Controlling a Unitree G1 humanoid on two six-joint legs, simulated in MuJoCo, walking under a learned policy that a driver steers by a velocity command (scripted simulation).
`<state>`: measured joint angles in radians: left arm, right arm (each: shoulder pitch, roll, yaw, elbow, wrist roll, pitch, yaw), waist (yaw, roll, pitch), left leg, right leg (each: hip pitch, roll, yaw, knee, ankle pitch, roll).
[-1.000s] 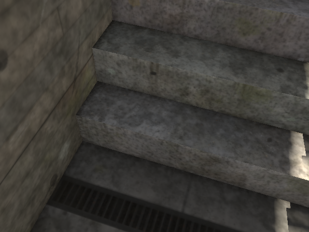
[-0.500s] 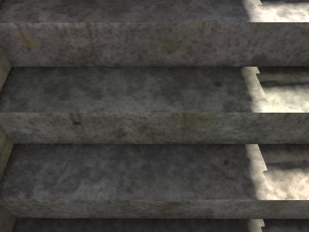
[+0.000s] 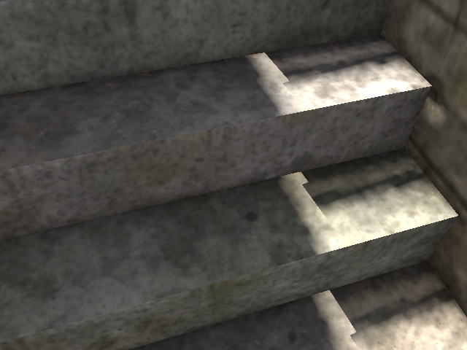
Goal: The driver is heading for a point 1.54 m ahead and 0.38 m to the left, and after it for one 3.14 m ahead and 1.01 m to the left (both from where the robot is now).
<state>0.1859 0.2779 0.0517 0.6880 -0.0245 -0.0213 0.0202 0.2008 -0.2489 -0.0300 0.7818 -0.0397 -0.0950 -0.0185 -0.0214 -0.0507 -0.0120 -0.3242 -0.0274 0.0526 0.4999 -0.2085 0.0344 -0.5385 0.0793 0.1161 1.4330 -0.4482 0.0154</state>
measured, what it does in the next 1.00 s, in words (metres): climbs: right foot, then left foot 0.21 m higher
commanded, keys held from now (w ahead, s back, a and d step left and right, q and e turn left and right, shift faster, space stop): w+e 0.14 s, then w+q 0.86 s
